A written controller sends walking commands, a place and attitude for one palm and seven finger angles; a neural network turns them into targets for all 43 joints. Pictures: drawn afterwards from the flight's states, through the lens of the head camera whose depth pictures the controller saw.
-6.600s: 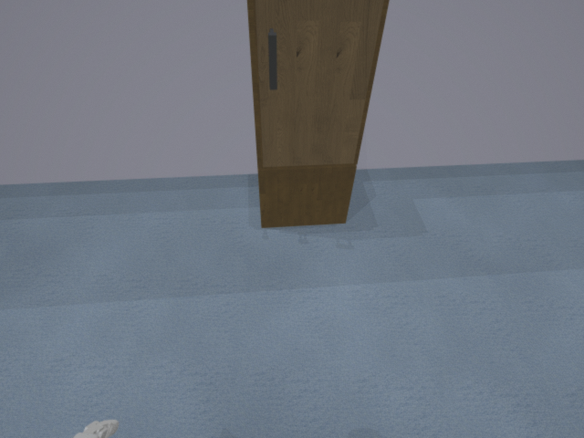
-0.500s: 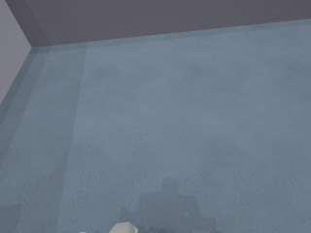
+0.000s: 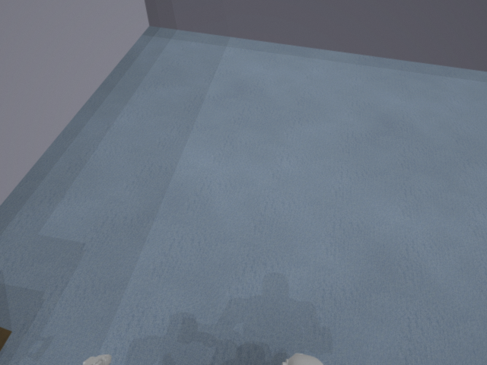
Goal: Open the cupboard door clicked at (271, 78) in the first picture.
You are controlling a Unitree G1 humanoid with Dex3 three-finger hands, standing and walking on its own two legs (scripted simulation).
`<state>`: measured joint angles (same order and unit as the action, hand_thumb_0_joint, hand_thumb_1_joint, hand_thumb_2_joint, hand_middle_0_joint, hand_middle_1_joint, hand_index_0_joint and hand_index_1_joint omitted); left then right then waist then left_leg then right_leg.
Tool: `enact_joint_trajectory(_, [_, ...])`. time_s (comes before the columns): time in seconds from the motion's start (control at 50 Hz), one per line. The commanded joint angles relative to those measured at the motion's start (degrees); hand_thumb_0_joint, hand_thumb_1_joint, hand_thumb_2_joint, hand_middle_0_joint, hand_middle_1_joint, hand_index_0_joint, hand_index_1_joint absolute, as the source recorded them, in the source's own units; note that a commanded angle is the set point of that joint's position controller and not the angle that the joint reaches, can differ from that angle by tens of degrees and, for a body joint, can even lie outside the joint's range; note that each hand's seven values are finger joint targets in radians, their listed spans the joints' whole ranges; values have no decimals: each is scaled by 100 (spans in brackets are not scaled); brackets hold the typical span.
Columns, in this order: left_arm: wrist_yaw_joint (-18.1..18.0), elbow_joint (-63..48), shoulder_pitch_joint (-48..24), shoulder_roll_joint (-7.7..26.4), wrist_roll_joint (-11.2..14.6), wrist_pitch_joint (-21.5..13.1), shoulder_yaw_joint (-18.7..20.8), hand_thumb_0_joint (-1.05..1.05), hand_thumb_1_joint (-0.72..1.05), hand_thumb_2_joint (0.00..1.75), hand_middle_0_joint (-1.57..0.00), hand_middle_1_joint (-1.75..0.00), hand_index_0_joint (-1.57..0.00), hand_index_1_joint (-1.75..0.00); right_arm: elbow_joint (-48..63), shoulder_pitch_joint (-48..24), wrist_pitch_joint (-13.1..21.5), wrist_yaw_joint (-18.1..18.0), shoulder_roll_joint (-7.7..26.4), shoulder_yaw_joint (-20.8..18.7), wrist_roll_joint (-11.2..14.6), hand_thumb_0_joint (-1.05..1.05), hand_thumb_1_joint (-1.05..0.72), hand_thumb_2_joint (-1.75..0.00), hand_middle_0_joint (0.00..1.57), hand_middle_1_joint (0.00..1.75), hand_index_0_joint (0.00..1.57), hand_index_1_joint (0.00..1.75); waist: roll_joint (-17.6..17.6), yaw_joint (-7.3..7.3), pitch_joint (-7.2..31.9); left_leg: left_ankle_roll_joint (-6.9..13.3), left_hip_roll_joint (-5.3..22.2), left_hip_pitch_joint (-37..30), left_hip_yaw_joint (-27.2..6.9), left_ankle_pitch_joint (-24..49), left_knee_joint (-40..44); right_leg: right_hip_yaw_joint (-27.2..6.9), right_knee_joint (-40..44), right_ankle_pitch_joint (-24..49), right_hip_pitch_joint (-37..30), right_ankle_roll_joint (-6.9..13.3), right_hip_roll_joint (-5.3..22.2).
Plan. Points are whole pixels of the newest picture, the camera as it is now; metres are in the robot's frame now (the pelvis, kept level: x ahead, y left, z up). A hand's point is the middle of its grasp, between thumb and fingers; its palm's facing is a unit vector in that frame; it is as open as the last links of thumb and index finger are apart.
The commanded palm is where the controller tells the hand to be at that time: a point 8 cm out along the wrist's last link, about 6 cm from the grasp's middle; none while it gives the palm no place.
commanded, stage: turn to face it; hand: left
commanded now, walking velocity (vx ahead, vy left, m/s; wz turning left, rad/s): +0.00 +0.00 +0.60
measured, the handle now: out of the picture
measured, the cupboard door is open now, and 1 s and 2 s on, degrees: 0 0 0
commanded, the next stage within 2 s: none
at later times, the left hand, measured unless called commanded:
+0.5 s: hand out of the picture -0.01 +0.16 -0.15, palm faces +0.33 -0.91 -0.26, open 7.4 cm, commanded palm none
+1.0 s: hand out of the picture -0.10 +0.25 -0.16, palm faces +0.61 -0.76 -0.23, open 7.4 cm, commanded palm none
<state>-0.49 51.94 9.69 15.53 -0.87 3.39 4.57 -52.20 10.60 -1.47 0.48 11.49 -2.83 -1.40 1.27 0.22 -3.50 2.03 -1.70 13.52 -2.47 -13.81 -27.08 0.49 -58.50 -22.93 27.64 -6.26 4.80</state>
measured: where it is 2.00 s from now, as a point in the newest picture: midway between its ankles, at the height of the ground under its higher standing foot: outside the picture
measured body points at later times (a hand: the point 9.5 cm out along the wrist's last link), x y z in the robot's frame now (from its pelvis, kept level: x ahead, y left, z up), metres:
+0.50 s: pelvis -0.02 -0.04 +0.00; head +0.01 -0.05 +0.45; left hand -0.03 +0.21 -0.13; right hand +0.12 -0.29 -0.15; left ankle -0.08 +0.10 -0.67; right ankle +0.02 -0.14 -0.74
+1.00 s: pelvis -0.05 +0.01 +0.00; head -0.05 +0.05 +0.45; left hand -0.13 +0.29 -0.15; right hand +0.16 -0.15 -0.12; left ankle -0.08 +0.07 -0.74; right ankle +0.05 -0.15 -0.65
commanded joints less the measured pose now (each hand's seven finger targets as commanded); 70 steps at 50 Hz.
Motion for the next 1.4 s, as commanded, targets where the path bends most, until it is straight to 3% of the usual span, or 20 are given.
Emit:
enact_joint_trajectory(0.0, [-63,-619,-305,289,38,-169,26,0,90,90,-20,-30,-20,-30,336,205,38,-88,1362,-386,-9,0,-90,-90,20,30,20,30,-1003,-228,538,801,1431,-568,-1640,2244,591,-48,856,-182,5,35,-112])
enact_joint_trajectory(0.1, [-105,-553,285,350,87,-297,42,0,90,90,-20,-30,-20,-30,434,-76,6,-72,1296,-425,31,0,-90,-90,20,30,20,30,-1031,87,751,495,1063,278,-1841,2341,-76,60,3018,814,-1719,161,-335])
enact_joint_trajectory(0.12, [-128,-507,536,584,56,-371,88,0,90,90,-20,-30,-20,-30,468,-36,12,-48,1097,-398,77,0,-90,-90,20,30,20,30,-417,208,910,163,729,913,-1607,1347,-543,-287,3855,1353,-2634,241,115])
enact_joint_trajectory(0.14, [-188,-531,606,1213,-52,-434,211,0,90,90,-20,-30,-20,-30,553,199,21,-21,616,-320,125,0,-90,-90,20,30,20,30,1530,205,1068,-394,-165,2127,-423,-1242,-1968,-1944,4300,1848,-3525,794,1857])
enact_joint_trajectory(0.16, [-192,-575,623,1315,-17,-383,180,0,90,90,-20,-30,-20,-30,632,50,-12,-35,872,-376,51,0,-90,-90,20,30,20,30,1572,254,918,-466,-129,2117,-229,-2210,-3121,-2224,4247,2333,-2640,1334,2538])
enact_joint_trajectory(0.18, [-199,-688,322,1103,-15,-352,128,0,90,90,-20,-30,-20,-30,615,70,-65,-5,935,-427,41,0,-90,-90,20,30,20,30,848,93,633,-435,39,1969,-351,-1857,-3803,-1721,4277,2016,-2041,1489,2373])
enact_joint_trajectory(0.26, [-141,-770,-229,522,3,-398,-40,0,90,90,-20,-30,-20,-30,199,321,-213,127,816,-406,-3,0,-90,-90,20,30,20,30,915,-195,90,-600,294,1981,27,-635,-4543,-261,4225,1601,-1577,1031,1284])
enact_joint_trajectory(0.52, [-137,-386,542,955,-110,-307,133,0,90,90,-20,-30,-20,-30,427,-463,-134,152,626,-218,84,0,-90,-90,20,30,20,30,1135,259,406,-585,431,1086,835,-1211,-1843,493,3678,2537,-2170,1327,1820])
enact_joint_trajectory(0.58, [-96,-300,524,935,-63,-266,153,0,90,90,-20,-30,-20,-30,388,-45,-46,124,724,-233,76,0,-90,-90,20,30,20,30,811,28,699,-461,332,206,914,-392,-449,881,2850,2659,-2012,978,1706])
enact_joint_trajectory(0.6, [-86,-328,513,846,-9,-227,146,0,90,90,-20,-30,-20,-30,289,316,9,125,977,-293,68,0,-90,-90,20,30,20,30,164,-202,944,-375,496,-708,604,453,304,1073,2019,2141,-1409,696,1527])
enact_joint_trajectory(0.62, [-45,-535,472,474,42,-199,92,0,90,90,-20,-30,-20,-30,269,659,73,83,1647,-462,34,0,-90,-90,20,30,20,30,-1712,-417,1051,228,1950,-1594,-1450,2162,691,1274,685,-293,211,173,687])
enact_joint_trajectory(0.64, [-59,-753,36,327,-9,-157,-21,0,90,90,-20,-30,-20,-30,157,1014,42,20,2006,-527,67,0,-90,-90,20,30,20,30,-2012,-593,1059,821,2646,-1544,-2129,3634,701,661,-242,-1700,827,64,308])
enact_joint_trajectory(0.66, [-54,-746,-84,406,-27,-121,-2,0,90,90,-20,-30,-20,-30,111,988,39,-26,1893,-499,49,0,-90,-90,20,30,20,30,-1337,-532,984,1009,2663,-1400,-1787,3519,608,295,-713,-1337,880,152,439])
enact_joint_trajectory(0.76, [-8,-316,183,480,-28,-130,88,0,90,90,-20,-30,-20,-30,367,38,116,-129,1280,-267,57,0,-90,-90,20,30,20,30,-1027,-92,554,447,1431,-785,-906,2849,716,11,-1072,209,647,58,250])
enact_joint_trajectory(1.08, [-107,-714,-676,387,32,-175,36,0,90,90,-20,-30,-20,-30,205,729,64,-135,1246,-372,-1,0,-90,-90,20,30,20,30,-945,-354,596,864,1332,-872,-2485,2141,740,-309,570,-207,308,46,-159])
enact_joint_trajectory(1.2, [-150,-690,-182,315,103,-231,3,0,90,90,-20,-30,-20,-30,275,451,-12,-107,1261,-420,-2,0,-90,-90,20,30,20,30,-996,-134,856,674,982,-226,-2668,2350,430,-199,2265,93,-1106,226,-539])
enact_joint_trajectory(1.24, [-175,-599,169,434,114,-284,49,0,90,90,-20,-30,-20,-30,301,362,-32,-78,1154,-418,53,0,-90,-90,20,30,20,30,-793,52,940,306,646,495,-2464,1466,179,-194,3585,1001,-2257,303,-426])
enact_joint_trajectory(1.28, [-245,-649,252,1236,-22,-362,194,0,90,90,-20,-30,-20,-30,436,523,-13,-48,621,-353,123,0,-90,-90,20,30,20,30,1547,130,934,-462,-452,2476,-659,-1571,-1864,-2538,4451,1136,-3518,1194,2043])
enact_joint_trajectory(1.3, [-250,-697,227,1168,-4,-316,135,0,90,90,-20,-30,-20,-30,446,387,-35,-57,961,-423,22,0,-90,-90,20,30,20,30,924,116,750,-452,-267,2140,-503,-1948,-2970,-2401,4423,1490,-2446,1586,2444])
enact_joint_trajectory(1.38, [-183,-803,-581,510,30,-354,-37,0,90,90,-20,-30,-20,-30,101,703,-235,99,829,-441,-6,0,-90,-90,20,30,20,30,678,-397,-59,-564,170,1876,-184,-692,-4350,-660,4389,1226,-1246,1151,1235])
